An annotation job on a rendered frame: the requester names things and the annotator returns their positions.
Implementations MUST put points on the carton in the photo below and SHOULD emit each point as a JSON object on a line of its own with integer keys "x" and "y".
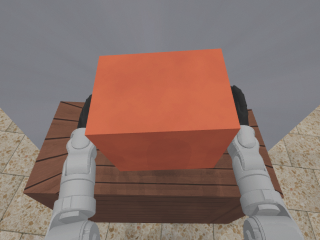
{"x": 162, "y": 110}

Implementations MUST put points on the pedestal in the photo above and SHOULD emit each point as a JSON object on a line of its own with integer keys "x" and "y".
{"x": 177, "y": 196}

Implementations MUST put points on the robot left forearm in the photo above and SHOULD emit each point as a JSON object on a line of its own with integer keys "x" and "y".
{"x": 76, "y": 201}

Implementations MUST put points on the robot right forearm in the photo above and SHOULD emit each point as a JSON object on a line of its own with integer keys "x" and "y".
{"x": 258, "y": 196}

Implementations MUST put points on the robot right upper arm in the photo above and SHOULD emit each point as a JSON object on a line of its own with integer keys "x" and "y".
{"x": 265, "y": 227}

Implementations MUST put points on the right robot hand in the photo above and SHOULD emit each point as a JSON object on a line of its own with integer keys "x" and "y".
{"x": 240, "y": 105}

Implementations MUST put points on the robot left upper arm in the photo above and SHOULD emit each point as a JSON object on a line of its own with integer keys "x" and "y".
{"x": 82, "y": 230}

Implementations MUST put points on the left robot hand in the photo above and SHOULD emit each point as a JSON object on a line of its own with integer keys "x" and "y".
{"x": 82, "y": 123}

